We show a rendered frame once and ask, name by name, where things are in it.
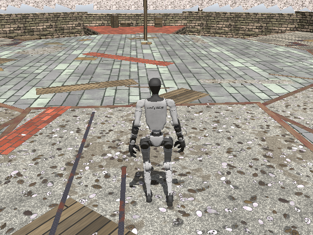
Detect left robot forearm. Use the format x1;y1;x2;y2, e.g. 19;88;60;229
130;121;139;145

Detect right robot hand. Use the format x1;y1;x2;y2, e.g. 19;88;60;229
174;141;185;153

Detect left robot hand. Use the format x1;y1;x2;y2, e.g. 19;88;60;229
129;144;140;158

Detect robot left shin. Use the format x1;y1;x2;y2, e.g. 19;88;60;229
143;163;151;196

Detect left robot foot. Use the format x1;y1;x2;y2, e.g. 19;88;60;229
145;191;153;203

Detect right robot forearm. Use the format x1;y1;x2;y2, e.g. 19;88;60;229
174;119;184;142

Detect robot right upper arm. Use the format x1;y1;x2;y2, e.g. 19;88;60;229
166;99;179;126

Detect robot left upper arm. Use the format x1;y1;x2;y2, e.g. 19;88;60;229
134;99;145;127

